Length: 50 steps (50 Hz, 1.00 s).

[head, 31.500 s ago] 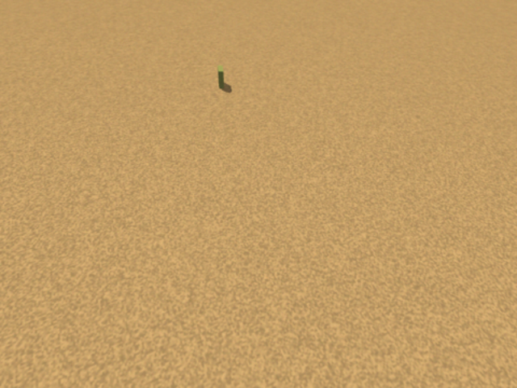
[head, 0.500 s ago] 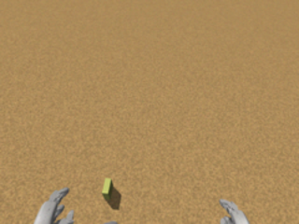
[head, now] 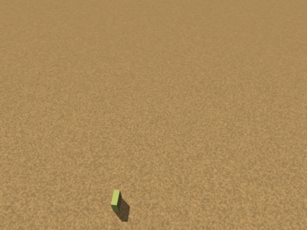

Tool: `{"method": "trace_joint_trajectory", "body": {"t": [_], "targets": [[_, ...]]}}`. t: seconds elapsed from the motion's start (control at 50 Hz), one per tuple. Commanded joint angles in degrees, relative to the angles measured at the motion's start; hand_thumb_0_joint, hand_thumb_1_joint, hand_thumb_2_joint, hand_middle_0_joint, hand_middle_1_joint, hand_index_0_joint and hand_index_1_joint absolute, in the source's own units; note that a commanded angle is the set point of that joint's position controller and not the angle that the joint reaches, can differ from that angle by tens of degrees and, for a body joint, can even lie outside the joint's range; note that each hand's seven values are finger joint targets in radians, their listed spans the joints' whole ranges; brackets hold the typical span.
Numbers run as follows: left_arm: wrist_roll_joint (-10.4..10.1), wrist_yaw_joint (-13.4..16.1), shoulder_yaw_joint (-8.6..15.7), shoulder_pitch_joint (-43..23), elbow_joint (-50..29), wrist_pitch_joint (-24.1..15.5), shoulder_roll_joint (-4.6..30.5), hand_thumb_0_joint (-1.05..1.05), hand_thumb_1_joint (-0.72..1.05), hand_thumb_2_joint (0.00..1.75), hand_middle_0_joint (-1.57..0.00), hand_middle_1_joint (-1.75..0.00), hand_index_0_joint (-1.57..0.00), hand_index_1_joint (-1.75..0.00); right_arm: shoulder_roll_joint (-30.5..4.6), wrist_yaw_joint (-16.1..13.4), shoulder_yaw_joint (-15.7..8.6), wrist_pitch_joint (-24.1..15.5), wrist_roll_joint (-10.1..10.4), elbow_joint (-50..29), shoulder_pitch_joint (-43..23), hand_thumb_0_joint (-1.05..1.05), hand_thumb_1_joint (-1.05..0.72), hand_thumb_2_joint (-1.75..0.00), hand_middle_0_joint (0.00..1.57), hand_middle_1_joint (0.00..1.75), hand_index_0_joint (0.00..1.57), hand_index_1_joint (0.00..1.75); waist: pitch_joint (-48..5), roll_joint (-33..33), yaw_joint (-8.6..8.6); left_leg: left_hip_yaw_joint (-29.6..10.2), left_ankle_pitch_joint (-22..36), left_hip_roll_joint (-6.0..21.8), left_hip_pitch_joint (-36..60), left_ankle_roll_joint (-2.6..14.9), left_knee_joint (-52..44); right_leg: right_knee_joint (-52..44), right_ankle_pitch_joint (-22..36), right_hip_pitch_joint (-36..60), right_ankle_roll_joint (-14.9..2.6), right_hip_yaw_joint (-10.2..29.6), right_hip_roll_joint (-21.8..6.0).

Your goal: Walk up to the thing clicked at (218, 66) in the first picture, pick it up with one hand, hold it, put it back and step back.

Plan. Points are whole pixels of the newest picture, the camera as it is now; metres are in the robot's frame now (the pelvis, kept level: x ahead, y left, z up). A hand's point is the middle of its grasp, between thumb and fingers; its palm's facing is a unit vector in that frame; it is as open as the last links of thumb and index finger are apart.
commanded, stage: stand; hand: left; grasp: from the side
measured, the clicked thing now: (116, 200) +0.42 +0.19 -0.71
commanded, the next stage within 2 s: step back in 1.52 s
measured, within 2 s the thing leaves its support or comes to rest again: neither
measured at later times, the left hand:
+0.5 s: hand out of the picture +0.05 +0.25 -0.15, palm faces -0.01 -0.94 -0.35, open 7.4 cm
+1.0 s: hand out of the picture +0.07 +0.24 -0.15, palm faces -0.01 -0.94 -0.34, open 7.4 cm
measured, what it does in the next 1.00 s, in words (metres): stands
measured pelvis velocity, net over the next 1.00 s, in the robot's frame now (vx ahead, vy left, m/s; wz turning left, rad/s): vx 0.01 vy -0.01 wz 0.00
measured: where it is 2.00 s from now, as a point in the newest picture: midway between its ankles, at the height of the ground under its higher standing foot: outside the picture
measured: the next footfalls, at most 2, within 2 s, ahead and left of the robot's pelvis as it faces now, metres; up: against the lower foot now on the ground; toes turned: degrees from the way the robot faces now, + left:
none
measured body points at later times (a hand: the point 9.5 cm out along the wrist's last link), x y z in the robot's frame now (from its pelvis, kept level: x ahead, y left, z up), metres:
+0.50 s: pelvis -0.01 +0.00 +0.01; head -0.01 -0.01 +0.46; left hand +0.05 +0.30 -0.13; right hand +0.05 -0.30 -0.13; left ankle +0.03 +0.12 -0.74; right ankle +0.01 -0.14 -0.74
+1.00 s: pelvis +0.01 -0.01 +0.01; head +0.02 -0.01 +0.46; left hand +0.08 +0.29 -0.13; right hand +0.08 -0.30 -0.13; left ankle +0.03 +0.12 -0.74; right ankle +0.01 -0.14 -0.74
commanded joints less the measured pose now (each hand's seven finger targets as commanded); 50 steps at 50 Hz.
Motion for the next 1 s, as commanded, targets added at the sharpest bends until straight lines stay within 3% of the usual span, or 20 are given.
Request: {"method": "trace_joint_trajectory", "body": {"t": [0.0, 0.18, 0.24, 0.54, 0.66, 0.74, 0.8, 0.98], "targets": [[0.14, 0.91, 2.54, -3.15, -1.19, -1.34, 11.64, 0.00, 0.90, 0.90, -0.20, -0.30, -0.20, -0.30, -12.03, -0.73, -2.35, -1.37, 0.21, -2.01, -1.95, 0.00, -0.90, -0.90, 0.20, 0.30, 0.20, 0.30, -2.28, 0.18, -0.67, -6.07, 1.75, 5.06, 0.40, 2.12, -9.47, -7.69, 3.29, 1.97, -2.70, 4.93, -4.18], [0.10, 0.69, 2.12, -5.19, 2.35, -1.50, 11.94, 0.00, 0.90, 0.90, -0.20, -0.30, -0.20, -0.30, -12.08, -0.45, -2.01, -1.32, 0.54, 0.92, -3.80, 0.00, -0.90, -0.90, 0.20, 0.30, 0.20, 0.30, -1.44, 0.13, -0.39, -5.70, 2.77, 5.09, 2.16, 1.36, -11.42, -10.83, 2.44, 2.56, -2.17, 4.89, -4.53], [0.08, 0.55, 2.18, -5.27, 3.23, -1.34, 12.26, 0.00, 0.90, 0.90, -0.20, -0.30, -0.20, -0.30, -12.20, -0.45, -1.99, -1.24, 0.47, 1.63, -3.90, 0.00, -0.90, -0.90, 0.20, 0.30, 0.20, 0.30, -0.79, 0.72, -0.40, -5.55, 0.42, 5.00, 1.38, 1.20, -12.31, -11.16, 1.37, 2.48, -2.08, 4.58, -4.20], [0.09, 0.21, 2.22, -6.49, 4.84, -1.29, 12.94, 0.00, 0.90, 0.90, -0.20, -0.30, -0.20, -0.30, -13.43, -0.19, -1.93, -0.99, 0.67, 3.02, -4.28, 0.00, -0.90, -0.90, 0.20, 0.30, 0.20, 0.30, -1.21, -0.01, -0.61, -5.31, -0.72, 5.40, 1.99, 1.42, -12.19, -12.94, -1.38, 1.73, -2.16, 5.27, -4.57], [-0.12, 0.10, 2.29, -6.65, 4.81, -1.28, 13.06, 0.00, 0.90, 0.90, -0.20, -0.30, -0.20, -0.30, -13.24, -0.15, -1.71, -1.07, 0.65, 3.27, -4.16, 0.00, -0.90, -0.90, 0.20, 0.30, 0.20, 0.30, -1.75, 0.36, -0.75, -5.22, 0.26, 5.56, 1.62, 1.35, -12.60, -12.53, 0.32, 2.48, -2.32, 5.39, -4.63], [-0.33, 0.08, 2.28, -6.53, 4.96, -1.33, 12.65, 0.00, 0.90, 0.90, -0.20, -0.30, -0.20, -0.30, -13.61, -0.31, -1.59, -1.44, 0.70, 3.45, -4.25, 0.00, -0.90, -0.90, 0.20, 0.30, 0.20, 0.30, -3.75, 0.98, -0.71, -5.00, 5.10, 6.03, 2.91, 1.48, -12.55, -11.86, 6.31, 4.63, -2.40, 5.23, -5.08], [-0.30, 0.05, 2.27, -6.54, 5.00, -1.32, 12.69, 0.00, 0.90, 0.90, -0.20, -0.30, -0.20, -0.30, -13.52, -0.32, -1.46, -1.50, 0.80, 3.60, -4.48, 0.00, -0.90, -0.90, 0.20, 0.30, 0.20, 0.30, -2.92, 0.33, -0.59, -5.31, 4.74, 6.09, 3.14, 1.31, -13.06, -11.74, 5.12, 4.09, -2.19, 4.80, -4.84], [-0.40, 0.17, 2.45, -7.09, 4.94, -1.42, 12.67, 0.00, 0.90, 0.90, -0.20, -0.30, -0.20, -0.30, -13.77, -0.49, -1.50, -1.61, 0.89, 3.61, -5.16, 0.00, -0.90, -0.90, 0.20, 0.30, 0.20, 0.30, -4.69, -0.79, -0.77, -4.71, 12.11, 6.50, 6.11, 1.32, -11.77, -11.73, 11.05, 5.18, -1.87, 4.47, -5.16]]}}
